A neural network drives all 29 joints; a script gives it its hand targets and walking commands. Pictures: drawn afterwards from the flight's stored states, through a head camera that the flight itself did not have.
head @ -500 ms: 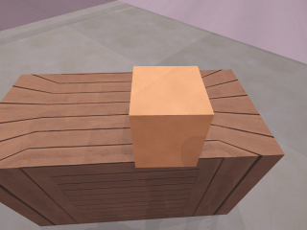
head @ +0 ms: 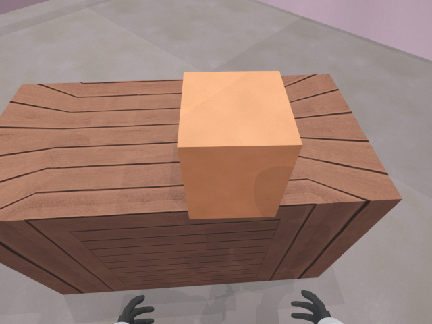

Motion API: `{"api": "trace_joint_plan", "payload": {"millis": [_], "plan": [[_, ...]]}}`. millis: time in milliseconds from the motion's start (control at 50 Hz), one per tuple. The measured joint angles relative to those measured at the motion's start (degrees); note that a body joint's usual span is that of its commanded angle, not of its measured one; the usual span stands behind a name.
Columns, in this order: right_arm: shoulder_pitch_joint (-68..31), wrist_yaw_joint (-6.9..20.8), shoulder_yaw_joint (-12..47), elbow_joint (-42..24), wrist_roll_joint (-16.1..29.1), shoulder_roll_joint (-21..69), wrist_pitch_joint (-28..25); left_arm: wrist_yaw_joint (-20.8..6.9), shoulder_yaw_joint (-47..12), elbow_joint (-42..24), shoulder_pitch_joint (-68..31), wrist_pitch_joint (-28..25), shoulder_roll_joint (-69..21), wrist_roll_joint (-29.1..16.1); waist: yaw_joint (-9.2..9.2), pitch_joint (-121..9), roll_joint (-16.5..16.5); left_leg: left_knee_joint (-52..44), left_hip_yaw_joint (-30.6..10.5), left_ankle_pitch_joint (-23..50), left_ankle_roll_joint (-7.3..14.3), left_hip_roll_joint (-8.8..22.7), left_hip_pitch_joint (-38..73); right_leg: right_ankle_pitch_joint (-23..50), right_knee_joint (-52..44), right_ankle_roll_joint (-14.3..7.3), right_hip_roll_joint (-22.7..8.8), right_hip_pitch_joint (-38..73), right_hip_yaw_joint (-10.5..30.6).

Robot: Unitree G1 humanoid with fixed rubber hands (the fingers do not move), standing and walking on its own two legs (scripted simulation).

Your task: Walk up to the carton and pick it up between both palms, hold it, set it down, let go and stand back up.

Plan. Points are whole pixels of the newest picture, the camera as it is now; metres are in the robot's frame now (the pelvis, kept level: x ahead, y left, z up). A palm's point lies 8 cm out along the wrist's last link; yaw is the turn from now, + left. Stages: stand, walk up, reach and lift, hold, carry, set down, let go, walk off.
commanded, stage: reach and lift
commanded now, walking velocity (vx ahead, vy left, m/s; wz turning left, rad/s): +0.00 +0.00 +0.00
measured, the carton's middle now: (232, 148) +0.49 -0.01 +0.03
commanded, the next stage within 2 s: none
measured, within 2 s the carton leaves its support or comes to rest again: neither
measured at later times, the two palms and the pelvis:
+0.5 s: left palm out of the picture +0.13 +0.19 -0.10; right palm out of the picture +0.15 -0.20 -0.09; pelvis -0.03 +0.00 +0.00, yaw +0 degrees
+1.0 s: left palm (121, 321) +0.17 +0.18 -0.05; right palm (345, 319) +0.17 -0.20 -0.05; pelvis -0.01 +0.00 +0.00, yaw +0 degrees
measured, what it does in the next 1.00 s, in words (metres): stands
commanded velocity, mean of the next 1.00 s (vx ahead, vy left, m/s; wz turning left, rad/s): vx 0.00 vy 0.00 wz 0.00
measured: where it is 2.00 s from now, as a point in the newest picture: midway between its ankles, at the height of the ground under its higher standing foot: outside the picture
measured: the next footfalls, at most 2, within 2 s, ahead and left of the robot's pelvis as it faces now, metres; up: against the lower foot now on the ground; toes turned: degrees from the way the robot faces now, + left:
none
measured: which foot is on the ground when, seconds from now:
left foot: down 0.00-1.00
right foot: down 0.00-1.00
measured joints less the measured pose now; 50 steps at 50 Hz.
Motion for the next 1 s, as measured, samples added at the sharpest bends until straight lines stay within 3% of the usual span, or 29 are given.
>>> {"api": "trace_joint_plan", "payload": {"millis": [60,280,400,580,740,1000], "plan": [[0.4,-0.6,-0.2,-1.9,0.8,-0.9,-0.4,0.6,0.5,-2.1,0.2,-0.9,0.7,-0.6,-0.08,0.1,-0.2,2.1,-0.1,-0.4,0.0,0.1,-2.1,-0.4,2.1,-0.1,0.1,-2.1,-0.1],[-3.5,-1.9,1.1,-8.2,5.1,-3.8,5.3,1.1,-1.2,-8.7,-3.5,4.8,3.8,-3.3,-0.26,-1.2,-0.6,5.4,-0.3,-0.3,0.0,0.2,-3.5,-0.4,5.2,-0.2,0.1,-3.3,-0.5],[2.0,-1.1,0.4,-11.5,2.4,-2.2,2.8,1.2,-1.2,-13.0,2.7,2.5,1.9,-1.7,-0.10,0.1,-0.5,3.2,-0.4,0.6,0.2,0.0,0.4,0.4,3.0,0.0,-0.1,0.7,-0.5],[10.6,-0.4,-0.2,-21.3,2.0,-2.7,-0.8,3.9,-2.6,-23.4,11.3,-0.2,-0.3,-1.8,-0.35,2.1,-0.3,4.3,-0.2,0.0,0.4,-0.1,1.0,0.1,3.9,0.1,-0.2,1.3,-0.4],[13.2,-0.4,-0.1,-26.9,2.6,-3.2,-1.8,5.3,-2.4,-28.6,12.0,-0.8,-1.8,-1.1,-0.52,2.8,-0.3,5.3,0.1,-1.0,0.4,0.0,2.0,-0.9,5.0,0.1,-0.1,2.1,-0.2],[15.6,-1.1,0.4,-33.3,2.1,-2.3,-5.3,5.4,-2.4,-35.6,15.5,-3.6,-1.9,-1.0,-0.61,4.3,-0.5,0.9,-0.4,-0.5,0.1,-0.3,7.0,-1.1,1.7,-0.2,-0.3,6.7,-0.5]]}}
